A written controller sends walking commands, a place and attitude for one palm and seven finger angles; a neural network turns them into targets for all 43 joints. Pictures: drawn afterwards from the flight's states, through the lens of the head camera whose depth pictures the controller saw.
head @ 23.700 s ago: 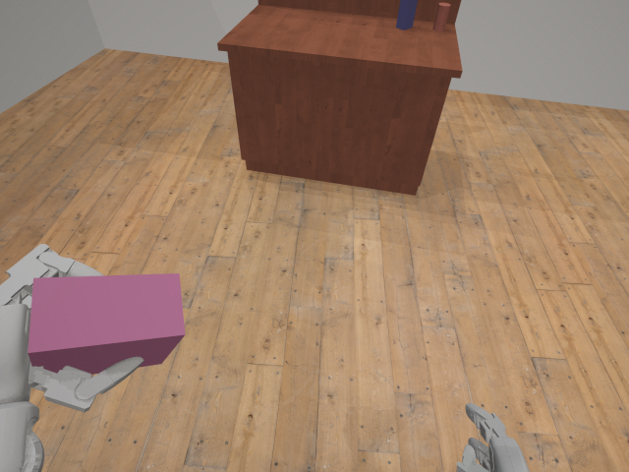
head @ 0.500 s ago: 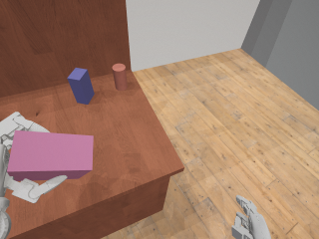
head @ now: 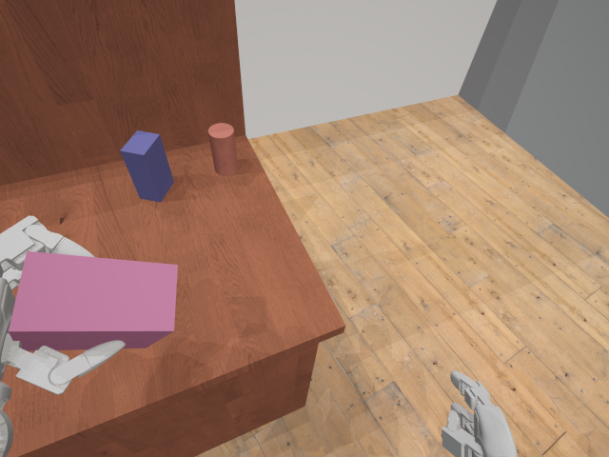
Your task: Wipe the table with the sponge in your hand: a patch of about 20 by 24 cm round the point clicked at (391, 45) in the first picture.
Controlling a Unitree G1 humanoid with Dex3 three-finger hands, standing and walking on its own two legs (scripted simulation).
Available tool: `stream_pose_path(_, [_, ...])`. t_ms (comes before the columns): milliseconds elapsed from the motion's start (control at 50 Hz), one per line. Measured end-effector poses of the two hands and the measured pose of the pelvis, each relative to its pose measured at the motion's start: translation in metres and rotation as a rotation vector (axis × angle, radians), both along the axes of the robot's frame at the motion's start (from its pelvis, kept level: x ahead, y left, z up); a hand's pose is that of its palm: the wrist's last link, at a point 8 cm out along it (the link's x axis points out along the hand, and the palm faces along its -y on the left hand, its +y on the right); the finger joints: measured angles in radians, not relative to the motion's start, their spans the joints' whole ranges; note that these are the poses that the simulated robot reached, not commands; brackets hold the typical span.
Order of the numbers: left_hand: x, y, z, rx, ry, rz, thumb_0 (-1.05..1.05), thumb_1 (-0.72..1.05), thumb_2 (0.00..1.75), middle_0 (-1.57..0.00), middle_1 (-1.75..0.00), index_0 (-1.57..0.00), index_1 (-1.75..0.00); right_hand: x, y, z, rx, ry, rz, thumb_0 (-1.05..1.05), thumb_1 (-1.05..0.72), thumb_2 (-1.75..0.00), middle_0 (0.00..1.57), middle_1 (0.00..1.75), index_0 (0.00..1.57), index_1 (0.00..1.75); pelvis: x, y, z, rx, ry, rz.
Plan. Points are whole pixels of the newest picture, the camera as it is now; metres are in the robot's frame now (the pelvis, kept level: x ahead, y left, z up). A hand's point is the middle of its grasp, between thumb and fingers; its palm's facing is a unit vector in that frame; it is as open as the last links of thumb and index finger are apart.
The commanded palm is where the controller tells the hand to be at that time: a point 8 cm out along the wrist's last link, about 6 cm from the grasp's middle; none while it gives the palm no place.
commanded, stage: shuffle to correct the standing spot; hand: left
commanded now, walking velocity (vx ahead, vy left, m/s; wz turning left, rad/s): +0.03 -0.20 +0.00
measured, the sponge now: (118, 309) +0.23 +0.20 +0.14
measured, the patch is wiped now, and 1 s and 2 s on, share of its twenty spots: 0.00 0.00 0.00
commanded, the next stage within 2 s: none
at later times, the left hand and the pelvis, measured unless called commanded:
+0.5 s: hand (64, 303) +0.22 +0.24 +0.16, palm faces +0.29 -0.86 -0.42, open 10.3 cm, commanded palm +0.16 +0.28 +0.18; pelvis +0.00 +0.00 +0.00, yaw +0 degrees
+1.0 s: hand (62, 309) +0.21 +0.24 +0.16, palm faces +0.31 -0.86 -0.41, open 10.3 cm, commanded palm +0.15 +0.28 +0.18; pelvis +0.00 +0.00 +0.00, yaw +1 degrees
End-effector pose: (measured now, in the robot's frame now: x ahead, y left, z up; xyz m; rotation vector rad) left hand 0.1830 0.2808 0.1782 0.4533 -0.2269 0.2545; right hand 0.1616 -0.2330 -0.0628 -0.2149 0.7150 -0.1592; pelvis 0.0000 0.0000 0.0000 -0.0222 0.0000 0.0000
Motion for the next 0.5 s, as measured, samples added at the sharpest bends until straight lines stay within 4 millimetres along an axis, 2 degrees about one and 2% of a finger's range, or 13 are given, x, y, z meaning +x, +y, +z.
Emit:
stream_pose_path(120, [-0.006, 0.005, -0.002, -0.018, -0.001, 0.027, -0.02, -0.52, 1.03, -0.69, -1.34, -0.73, -1.33, -0.002, 0.007, -0.002, 0.0, 0.018, 0.02, 0.01, -0.9, -0.9, 0.2, 0.3, 0.2, 0.3, -0.003, 0.002, 0.001, 0.001, 0.001, 0.003])
stream_pose_path(260, [-0.003, 0.007, -0.002, -0.02, -0.002, 0.033, -0.02, -0.52, 1.03, -0.69, -1.34, -0.73, -1.33, -0.004, 0.013, -0.004, 0.013, 0.028, 0.029, 0.01, -0.9, -0.9, 0.2, 0.3, 0.2, 0.3, -0.005, 0.003, 0.002, -0.001, 0.002, 0.004])
stream_pose_path(500, [0.002, 0.003, 0.002, 0.015, 0.01, 0.0, -0.02, -0.52, 1.03, -0.69, -1.34, -0.73, -1.33, -0.007, 0.007, -0.005, 0.012, 0.035, 0.006, 0.01, -0.9, -0.9, 0.2, 0.3, 0.2, 0.3, -0.001, 0.002, 0.002, -0.003, 0.005, 0.006])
